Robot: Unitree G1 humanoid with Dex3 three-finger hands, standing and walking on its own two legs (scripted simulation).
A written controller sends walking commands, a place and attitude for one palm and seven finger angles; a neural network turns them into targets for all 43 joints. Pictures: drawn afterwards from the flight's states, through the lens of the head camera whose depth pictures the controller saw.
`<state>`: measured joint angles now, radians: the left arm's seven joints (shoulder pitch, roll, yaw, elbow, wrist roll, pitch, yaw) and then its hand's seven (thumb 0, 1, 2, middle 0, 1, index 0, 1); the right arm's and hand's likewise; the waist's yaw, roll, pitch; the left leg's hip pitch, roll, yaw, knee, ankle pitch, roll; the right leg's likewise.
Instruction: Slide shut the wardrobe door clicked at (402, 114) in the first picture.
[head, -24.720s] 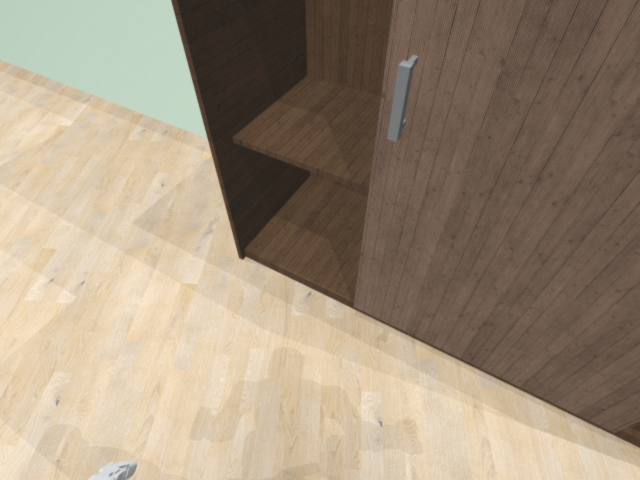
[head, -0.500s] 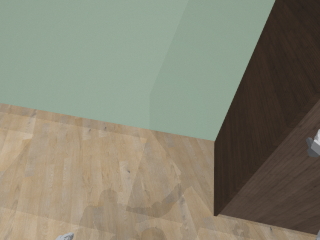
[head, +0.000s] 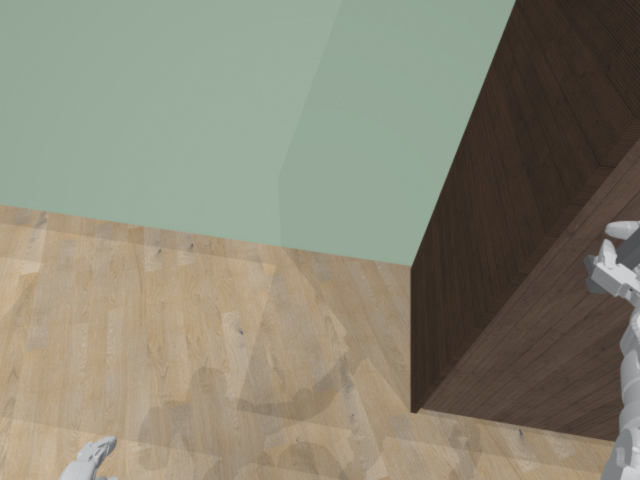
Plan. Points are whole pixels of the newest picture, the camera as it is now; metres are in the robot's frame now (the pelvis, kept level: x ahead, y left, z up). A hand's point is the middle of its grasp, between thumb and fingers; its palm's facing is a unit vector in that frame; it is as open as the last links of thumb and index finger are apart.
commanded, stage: stop walking and hold the door there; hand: right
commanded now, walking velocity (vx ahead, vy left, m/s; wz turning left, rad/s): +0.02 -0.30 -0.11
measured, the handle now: (622, 245) +0.42 -0.34 +0.10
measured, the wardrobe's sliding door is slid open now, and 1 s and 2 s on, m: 0.00 0.01 0.01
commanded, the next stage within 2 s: loosen the grip on the handle in 0.90 s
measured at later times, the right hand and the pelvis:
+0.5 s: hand (607, 274) +0.38 -0.32 +0.09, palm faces +0.31 +0.93 -0.22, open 5.3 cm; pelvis -0.04 -0.08 +0.00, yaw -1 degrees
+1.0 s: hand (606, 274) +0.38 -0.32 +0.09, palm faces +0.31 +0.93 -0.20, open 5.4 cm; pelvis -0.03 -0.08 +0.00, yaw +1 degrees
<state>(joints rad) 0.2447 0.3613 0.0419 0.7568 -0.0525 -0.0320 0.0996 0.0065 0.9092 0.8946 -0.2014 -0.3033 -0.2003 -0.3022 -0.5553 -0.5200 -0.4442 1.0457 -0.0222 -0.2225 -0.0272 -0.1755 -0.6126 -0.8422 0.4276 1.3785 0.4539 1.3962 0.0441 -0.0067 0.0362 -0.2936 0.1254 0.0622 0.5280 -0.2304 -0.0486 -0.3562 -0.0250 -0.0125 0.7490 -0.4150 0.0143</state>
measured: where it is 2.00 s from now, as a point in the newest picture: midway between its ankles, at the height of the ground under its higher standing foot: outside the picture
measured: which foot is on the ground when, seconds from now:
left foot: down 0.00-0.12, up 0.14-0.34, down 0.36-1.00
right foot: up 0.00-0.06, down 0.08-1.00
